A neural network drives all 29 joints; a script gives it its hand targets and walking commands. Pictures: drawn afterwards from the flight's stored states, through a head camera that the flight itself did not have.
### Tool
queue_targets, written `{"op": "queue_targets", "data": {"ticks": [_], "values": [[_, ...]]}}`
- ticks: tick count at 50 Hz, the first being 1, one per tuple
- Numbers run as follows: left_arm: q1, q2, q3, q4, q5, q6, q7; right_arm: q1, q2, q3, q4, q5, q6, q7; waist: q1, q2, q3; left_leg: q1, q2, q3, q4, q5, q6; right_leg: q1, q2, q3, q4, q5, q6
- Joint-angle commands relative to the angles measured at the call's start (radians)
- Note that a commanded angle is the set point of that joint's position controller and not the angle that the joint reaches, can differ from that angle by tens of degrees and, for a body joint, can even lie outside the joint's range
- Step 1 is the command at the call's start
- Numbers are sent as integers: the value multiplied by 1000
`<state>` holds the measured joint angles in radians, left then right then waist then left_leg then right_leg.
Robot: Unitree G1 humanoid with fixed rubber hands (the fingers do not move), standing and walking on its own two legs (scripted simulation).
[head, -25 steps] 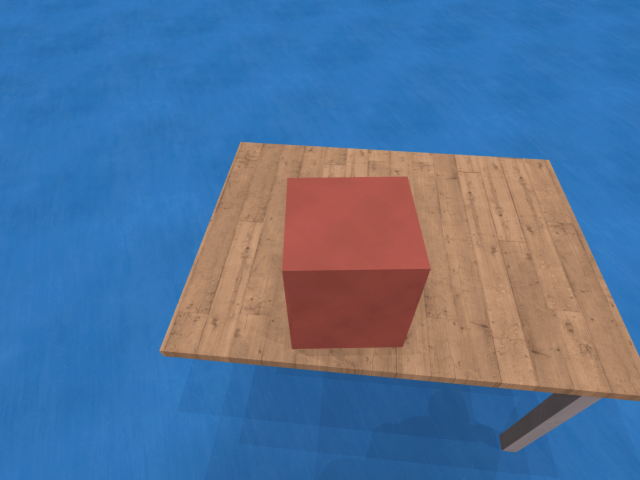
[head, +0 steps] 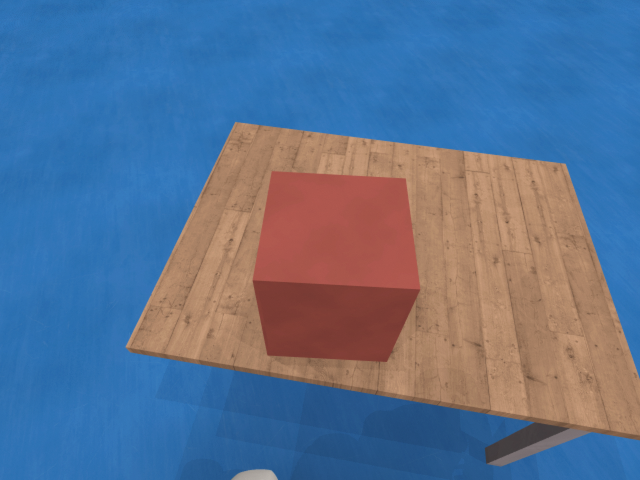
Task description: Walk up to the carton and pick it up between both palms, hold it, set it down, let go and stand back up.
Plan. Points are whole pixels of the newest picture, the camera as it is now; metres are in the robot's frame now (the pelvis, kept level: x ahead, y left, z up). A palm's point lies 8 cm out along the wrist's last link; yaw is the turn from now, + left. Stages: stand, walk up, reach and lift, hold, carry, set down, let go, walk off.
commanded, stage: walk up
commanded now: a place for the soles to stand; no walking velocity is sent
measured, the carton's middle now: (332, 272) +0.43 +0.01 -0.08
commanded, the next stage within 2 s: none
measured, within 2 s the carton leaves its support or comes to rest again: neither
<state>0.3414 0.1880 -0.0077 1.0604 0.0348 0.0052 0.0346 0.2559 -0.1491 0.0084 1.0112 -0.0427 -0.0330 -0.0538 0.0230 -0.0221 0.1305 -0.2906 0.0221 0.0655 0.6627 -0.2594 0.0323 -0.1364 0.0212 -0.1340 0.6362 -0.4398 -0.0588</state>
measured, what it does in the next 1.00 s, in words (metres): steps on the spot: right foot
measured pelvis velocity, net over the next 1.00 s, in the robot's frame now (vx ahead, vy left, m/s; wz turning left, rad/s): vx -0.02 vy -0.02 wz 0.00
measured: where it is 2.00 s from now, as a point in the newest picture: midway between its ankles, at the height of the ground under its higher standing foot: outside the picture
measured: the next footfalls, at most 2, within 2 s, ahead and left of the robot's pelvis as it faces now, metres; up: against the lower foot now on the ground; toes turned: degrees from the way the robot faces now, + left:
right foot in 0.18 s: +0.03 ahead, -0.14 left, +0.00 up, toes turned -1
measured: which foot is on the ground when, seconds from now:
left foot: down 0.00-1.00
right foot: down 0.00-0.02, up 0.04-0.16, down 0.18-1.00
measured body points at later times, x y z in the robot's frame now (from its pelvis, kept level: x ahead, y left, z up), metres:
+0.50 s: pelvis +0.00 -0.03 +0.01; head +0.03 -0.04 +0.46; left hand +0.07 +0.22 -0.13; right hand +0.06 -0.29 -0.14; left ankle +0.03 +0.10 -0.72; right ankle -0.01 -0.14 -0.72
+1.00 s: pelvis -0.02 -0.02 +0.02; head -0.01 -0.01 +0.47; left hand +0.00 +0.23 -0.14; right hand +0.00 -0.26 -0.14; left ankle +0.03 +0.10 -0.72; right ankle -0.01 -0.14 -0.72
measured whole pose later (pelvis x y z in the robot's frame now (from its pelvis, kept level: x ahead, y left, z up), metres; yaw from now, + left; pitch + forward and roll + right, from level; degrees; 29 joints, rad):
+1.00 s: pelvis -0.02 -0.02 +0.02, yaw +0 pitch -3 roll +0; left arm 0.27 0.24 -0.05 1.05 0.00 -0.01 0.01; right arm 0.24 -0.23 0.05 1.08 0.00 0.00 -0.01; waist 0.00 0.00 0.07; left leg -0.26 0.03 0.06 0.50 -0.19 0.00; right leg -0.22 -0.03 -0.05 0.52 -0.25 0.01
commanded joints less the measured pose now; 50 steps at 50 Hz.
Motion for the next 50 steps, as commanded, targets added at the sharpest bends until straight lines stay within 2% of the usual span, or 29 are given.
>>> {"op": "queue_targets", "data": {"ticks": [1, 2, 3, 4, 5, 6, 7, 8, 9, 10, 11, 12, 13, 15, 18, 24, 31, 37, 42, 50], "values": [[98, 69, -5, -28, -5, 27, 27, 172, -215, -52, -15, 43, 3, -12, -60, 236, -93, 116, 405, -464, -286, 505, 296, -143, -71, 143, 209, -222, 99], [62, 85, -6, -29, 3, 32, 32, 110, -202, -45, -29, 48, 5, -9, -63, 237, -55, 115, 398, -459, -297, 455, 299, -204, -92, 183, 213, -242, 94], [39, 88, -6, -33, 2, 28, 29, 84, -185, -42, -40, 40, 9, -10, -74, 212, -26, 128, 367, -387, -297, 458, 276, -240, -96, 182, 202, -241, 96], [32, 94, -2, -34, -1, 20, 22, 66, -185, -40, -53, 26, 11, -13, -69, 196, -36, 156, 342, -350, -280, 497, 248, -254, -98, 178, 164, -200, 94], [38, 101, 8, -32, -3, 13, 18, 28, -189, -37, -66, 21, 10, -16, -48, 178, -40, 138, 321, -309, -242, 618, 215, -219, -104, 168, 106, -87, 92], [72, 76, 3, -25, -7, 0, 12, -23, -195, -29, -65, 21, 9, -10, -7, 155, -86, 121, 263, -220, -187, 688, 161, -125, -108, 155, -30, 56, 83], [119, 66, -4, -15, -13, -18, 5, -71, -199, -21, -63, 23, 11, 1, 32, 109, -141, 97, 199, -132, -120, 672, 98, -16, -106, 131, -177, 316, 70], [119, 82, 6, -10, -11, -29, -1, -83, -190, -20, -65, 26, 14, 10, 26, 60, -172, 83, 135, -71, -52, 575, 44, 34, -109, 148, -174, 570, 54], [79, 123, 23, -39, -8, -35, -1, -71, -189, -24, -77, 34, 16, 13, -2, 31, -183, 56, 89, -43, -8, 449, 20, 32, -143, 187, -122, 724, 26], [27, 164, 30, -69, -23, -35, 1, -18, -152, -10, -68, 45, 23, 13, -39, -24, -181, 77, 48, -23, -22, 145, 4, -46, -229, 272, -176, 627, -26], [-23, 199, 45, -81, -41, -31, 0, -30, -126, -7, -55, 34, 42, 7, -46, -78, -112, 151, 32, -34, -25, -2, -8, -184, -279, 320, -230, 545, -79], [-65, 189, 40, -84, -49, -28, -5, -39, -130, -5, -43, 23, 47, 6, -53, -80, -74, 156, 43, -63, -62, 36, -7, -214, -257, 311, -250, 476, -75], [-72, 164, 34, -90, -47, -26, -6, -56, -147, -5, -37, 19, 47, 8, -43, -70, -48, 126, 53, -66, -80, 98, -5, -194, -228, 279, -250, 467, -51], [-49, 155, 28, -101, -36, -23, -3, -64, -171, -8, -26, 19, 42, 15, -30, -76, -50, 98, 67, -65, -94, 181, -2, -148, -204, 248, -231, 535, -18], [-54, 170, 34, -106, -30, -25, -6, -58, -175, -4, -16, 22, 32, 19, -25, -77, -108, 98, 71, -58, -105, 212, -2, -69, -191, 224, -212, 577, -14], [-100, 185, 31, -125, -39, -17, -9, -56, -198, 3, -3, 28, 33, 21, -28, -34, -117, 120, 78, -67, -152, 180, -5, -88, -180, 215, -251, 415, -23], [-103, 193, 14, -109, -37, -12, -14, -27, -220, 9, 17, 38, 27, 28, -23, 24, -85, 76, 95, -99, -215, 128, 2, -93, -151, 201, -263, 257, -9], [-83, 188, -4, -85, -36, -16, -16, -11, -236, 11, 26, 45, 23, 33, -18, 57, -63, 31, 108, -132, -277, 24, 12, -102, -131, 189, -256, 164, 5], [-60, 183, -15, -67, -35, -21, -16, -1, -244, 10, 30, 48, 23, 34, -18, 63, -56, 11, 113, -151, -315, -61, 16, -113, -119, 182, -248, 130, 16], [-28, 182, -22, -48, -36, -26, -14, 19, -238, 11, 34, 45, 26, 35, -28, 33, -55, 24, 104, -144, -307, -90, 15, -162, -121, 194, -259, 86, 21]]}}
